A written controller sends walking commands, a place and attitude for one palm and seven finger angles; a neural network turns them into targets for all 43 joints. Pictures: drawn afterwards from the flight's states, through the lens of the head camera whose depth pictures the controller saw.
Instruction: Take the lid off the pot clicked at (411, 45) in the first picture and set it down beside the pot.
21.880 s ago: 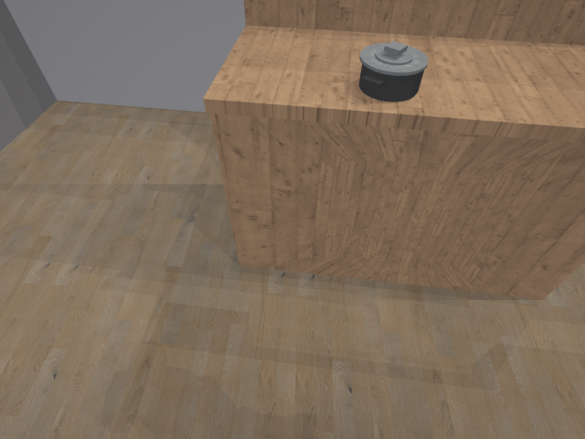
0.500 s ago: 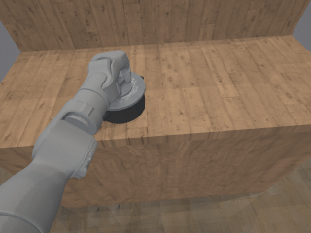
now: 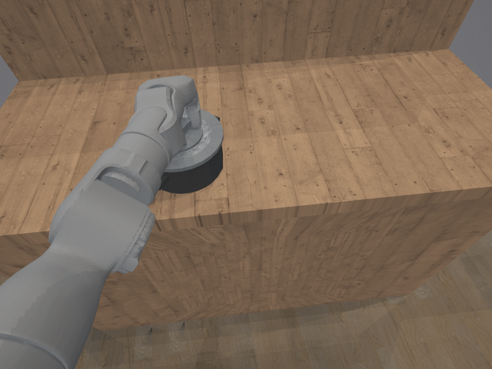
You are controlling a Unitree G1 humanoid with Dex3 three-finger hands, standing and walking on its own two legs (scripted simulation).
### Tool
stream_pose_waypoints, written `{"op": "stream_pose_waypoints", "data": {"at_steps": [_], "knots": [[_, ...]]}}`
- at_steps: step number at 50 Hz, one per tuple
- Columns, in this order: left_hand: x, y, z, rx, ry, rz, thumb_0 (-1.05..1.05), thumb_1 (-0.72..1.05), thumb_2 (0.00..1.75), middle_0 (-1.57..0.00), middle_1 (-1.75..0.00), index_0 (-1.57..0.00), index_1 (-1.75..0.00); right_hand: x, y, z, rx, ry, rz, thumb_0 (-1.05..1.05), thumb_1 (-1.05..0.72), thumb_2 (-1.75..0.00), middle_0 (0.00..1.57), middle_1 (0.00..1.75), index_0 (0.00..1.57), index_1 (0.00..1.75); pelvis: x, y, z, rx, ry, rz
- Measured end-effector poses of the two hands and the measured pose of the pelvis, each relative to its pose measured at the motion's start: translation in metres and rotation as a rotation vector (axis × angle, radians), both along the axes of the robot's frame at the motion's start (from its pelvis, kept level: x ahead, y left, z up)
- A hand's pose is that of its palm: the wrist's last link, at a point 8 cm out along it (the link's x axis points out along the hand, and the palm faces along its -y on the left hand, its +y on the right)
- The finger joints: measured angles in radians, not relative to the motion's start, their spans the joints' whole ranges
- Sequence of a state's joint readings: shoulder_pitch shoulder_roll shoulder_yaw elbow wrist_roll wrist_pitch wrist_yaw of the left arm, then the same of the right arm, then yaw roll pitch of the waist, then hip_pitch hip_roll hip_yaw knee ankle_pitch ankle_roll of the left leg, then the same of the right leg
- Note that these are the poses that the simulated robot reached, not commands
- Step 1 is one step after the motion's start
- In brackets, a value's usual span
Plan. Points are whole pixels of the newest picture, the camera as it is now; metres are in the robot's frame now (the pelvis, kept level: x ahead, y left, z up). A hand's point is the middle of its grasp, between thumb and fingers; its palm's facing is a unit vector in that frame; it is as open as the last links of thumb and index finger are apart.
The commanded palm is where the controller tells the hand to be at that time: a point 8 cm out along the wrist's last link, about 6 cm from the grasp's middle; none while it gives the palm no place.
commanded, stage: lift the lid straight up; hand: left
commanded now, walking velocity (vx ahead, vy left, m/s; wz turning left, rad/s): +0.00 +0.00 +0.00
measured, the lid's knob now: (175, 126) +0.51 +0.08 +0.12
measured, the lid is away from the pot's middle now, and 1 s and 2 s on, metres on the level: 0.00 0.01 0.02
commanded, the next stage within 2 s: none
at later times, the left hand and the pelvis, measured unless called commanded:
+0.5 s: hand (171, 119) +0.49 +0.08 +0.15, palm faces -0.34 -0.06 -0.94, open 7.6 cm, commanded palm +0.48 +0.09 +0.23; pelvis +0.01 +0.00 +0.00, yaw +1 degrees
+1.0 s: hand (163, 104) +0.47 +0.08 +0.20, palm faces -0.31 -0.07 -0.95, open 7.5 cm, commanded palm +0.47 +0.09 +0.27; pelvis +0.00 -0.01 +0.00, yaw +2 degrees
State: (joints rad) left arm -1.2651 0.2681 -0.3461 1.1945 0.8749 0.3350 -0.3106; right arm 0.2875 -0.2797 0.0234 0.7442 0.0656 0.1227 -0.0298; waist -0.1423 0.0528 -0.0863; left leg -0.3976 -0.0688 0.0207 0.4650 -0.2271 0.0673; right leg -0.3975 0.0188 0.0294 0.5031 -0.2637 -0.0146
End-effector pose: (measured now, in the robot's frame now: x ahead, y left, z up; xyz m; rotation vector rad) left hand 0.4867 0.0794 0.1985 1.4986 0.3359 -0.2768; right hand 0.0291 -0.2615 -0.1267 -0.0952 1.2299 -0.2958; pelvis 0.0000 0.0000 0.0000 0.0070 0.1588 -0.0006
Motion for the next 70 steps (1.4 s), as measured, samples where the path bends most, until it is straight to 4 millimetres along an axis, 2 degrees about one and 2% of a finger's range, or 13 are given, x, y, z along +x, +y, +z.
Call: {"op": "stream_pose_waypoints", "data": {"at_steps": [9,20,36,43,51,64,70], "knots": [[0.001,0.001,0.0,-0.008,0.002,-0.006,-0.01,0.07,0.93,-0.57,-1.06,-0.73,-1.03,0.001,0.001,0.001,0.001,-0.009,0.0,0.01,-0.91,-0.9,0.2,0.3,0.2,0.3,0.002,0.001,0.0,0.0,-0.001,0.0],[0.002,0.005,0.004,-0.033,-0.013,-0.016,0.0,0.08,0.93,-0.57,-1.05,-0.74,-1.02,0.023,0.006,0.001,0.018,-0.07,0.03,0.01,-0.91,-0.9,0.2,0.3,0.2,0.3,0.007,0.001,0.002,0.001,-0.012,0.005],[-0.008,0.005,0.032,-0.033,-0.059,-0.016,0.04,0.09,0.92,-0.57,-1.03,-0.75,-1.03,0.067,0.01,0.003,0.056,-0.155,0.109,0.01,-0.91,-0.9,0.2,0.3,0.2,0.3,0.011,-0.003,0.003,0.006,-0.042,0.022],[-0.015,0.007,0.046,-0.017,-0.071,0.004,0.05,0.09,0.92,-0.57,-1.03,-0.75,-1.03,0.077,0.009,0.007,0.054,-0.185,0.128,0.01,-0.91,-0.9,0.2,0.3,0.2,0.3,0.006,-0.005,0.004,0.007,-0.058,0.027],[-0.019,0.009,0.058,-0.022,-0.076,-0.002,0.06,0.09,0.92,-0.58,-1.03,-0.75,-1.04,0.072,0.007,0.01,0.033,-0.197,0.129,0.01,-0.91,-0.9,0.2,0.3,0.2,0.3,0.0,-0.006,0.004,0.007,-0.068,0.03],[-0.015,0.021,0.077,-0.022,-0.083,0.03,0.06,0.09,0.92,-0.58,-1.03,-0.76,-1.04,0.041,0.006,0.009,0.014,-0.151,0.098,0.01,-0.91,-0.9,0.2,0.3,0.2,0.3,-0.005,-0.001,0.005,0.003,-0.067,0.024],[-0.013,0.023,0.086,-0.019,-0.094,0.017,0.07,0.1,0.92,-0.58,-1.03,-0.76,-1.04,0.033,0.009,0.008,0.008,-0.139,0.092,0.01,-0.91,-0.9,0.2,0.3,0.2,0.3,-0.004,0.003,0.005,0.001,-0.062,0.025]]}}
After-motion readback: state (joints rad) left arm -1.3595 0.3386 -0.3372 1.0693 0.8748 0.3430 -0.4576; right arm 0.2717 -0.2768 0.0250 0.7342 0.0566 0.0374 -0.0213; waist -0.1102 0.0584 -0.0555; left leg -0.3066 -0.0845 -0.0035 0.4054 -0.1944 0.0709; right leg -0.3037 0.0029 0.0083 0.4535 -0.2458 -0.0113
